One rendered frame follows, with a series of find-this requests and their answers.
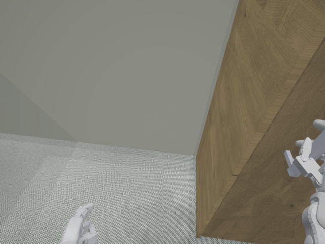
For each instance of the robot left hand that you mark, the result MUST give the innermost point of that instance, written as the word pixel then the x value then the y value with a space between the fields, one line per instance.
pixel 75 228

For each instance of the robot right forearm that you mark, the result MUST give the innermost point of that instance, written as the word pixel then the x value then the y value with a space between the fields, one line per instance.
pixel 313 219

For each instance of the handle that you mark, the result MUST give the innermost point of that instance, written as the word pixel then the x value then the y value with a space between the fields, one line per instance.
pixel 318 148

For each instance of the robot right hand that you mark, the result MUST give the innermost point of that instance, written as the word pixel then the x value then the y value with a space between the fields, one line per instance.
pixel 308 166

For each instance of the wardrobe door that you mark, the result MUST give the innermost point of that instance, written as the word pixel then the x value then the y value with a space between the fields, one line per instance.
pixel 265 205

